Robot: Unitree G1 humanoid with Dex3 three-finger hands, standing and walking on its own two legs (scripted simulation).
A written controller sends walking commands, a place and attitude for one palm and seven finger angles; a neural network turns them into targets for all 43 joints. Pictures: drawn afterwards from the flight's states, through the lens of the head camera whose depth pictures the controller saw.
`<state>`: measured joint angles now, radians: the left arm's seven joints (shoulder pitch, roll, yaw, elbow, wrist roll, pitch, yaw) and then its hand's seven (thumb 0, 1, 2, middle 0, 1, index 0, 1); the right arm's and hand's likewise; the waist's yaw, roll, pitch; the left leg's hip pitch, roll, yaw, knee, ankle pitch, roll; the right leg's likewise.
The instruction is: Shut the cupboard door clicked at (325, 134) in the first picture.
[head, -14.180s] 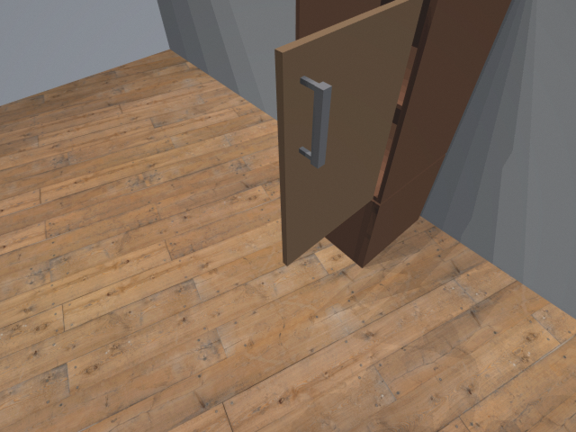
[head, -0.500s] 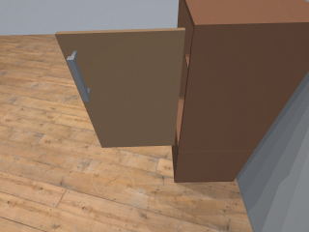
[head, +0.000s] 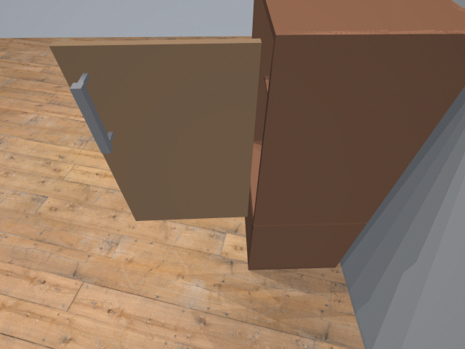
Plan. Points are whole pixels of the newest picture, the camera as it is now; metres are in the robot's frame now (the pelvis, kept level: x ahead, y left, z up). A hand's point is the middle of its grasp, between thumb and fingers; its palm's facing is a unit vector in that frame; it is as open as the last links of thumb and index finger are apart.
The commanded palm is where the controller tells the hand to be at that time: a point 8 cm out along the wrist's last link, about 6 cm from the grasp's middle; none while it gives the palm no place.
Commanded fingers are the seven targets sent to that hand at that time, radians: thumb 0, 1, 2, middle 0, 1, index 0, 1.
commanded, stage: look again from close up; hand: left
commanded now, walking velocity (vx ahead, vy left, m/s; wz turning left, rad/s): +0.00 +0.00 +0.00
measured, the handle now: (96, 115) +0.52 +0.32 +0.11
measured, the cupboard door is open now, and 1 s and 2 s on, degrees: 91 91 91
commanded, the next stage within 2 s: shuffle to correct the standing spot in 0.16 s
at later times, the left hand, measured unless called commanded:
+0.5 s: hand out of the picture +0.02 +0.18 -0.18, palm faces +0.12 -0.97 -0.21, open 7.4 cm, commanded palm none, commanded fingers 0.00 0.90 0.90 -0.20 -0.30 -0.20 -0.30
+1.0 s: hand out of the picture +0.14 +0.22 -0.17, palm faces +0.10 -0.97 -0.24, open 7.3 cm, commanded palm none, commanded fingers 0.00 0.90 0.90 -0.20 -0.30 -0.20 -0.30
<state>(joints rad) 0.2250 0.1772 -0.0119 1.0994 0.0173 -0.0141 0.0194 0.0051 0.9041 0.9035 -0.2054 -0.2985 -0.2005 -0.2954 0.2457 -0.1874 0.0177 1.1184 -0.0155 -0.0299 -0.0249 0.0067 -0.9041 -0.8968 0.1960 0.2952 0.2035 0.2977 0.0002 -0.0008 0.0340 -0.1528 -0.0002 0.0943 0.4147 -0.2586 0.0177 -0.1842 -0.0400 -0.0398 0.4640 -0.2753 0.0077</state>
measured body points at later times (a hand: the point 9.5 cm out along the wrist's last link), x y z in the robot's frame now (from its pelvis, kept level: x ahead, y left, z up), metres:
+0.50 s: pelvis +0.02 +0.00 -0.01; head +0.04 +0.00 +0.44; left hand +0.01 +0.23 -0.16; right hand +0.06 -0.24 -0.16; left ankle -0.01 +0.10 -0.72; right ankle -0.02 -0.12 -0.74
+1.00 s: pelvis +0.09 +0.04 -0.01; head +0.12 +0.02 +0.44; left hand +0.13 +0.27 -0.15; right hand +0.08 -0.16 -0.18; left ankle +0.03 +0.11 -0.74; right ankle +0.11 -0.05 -0.74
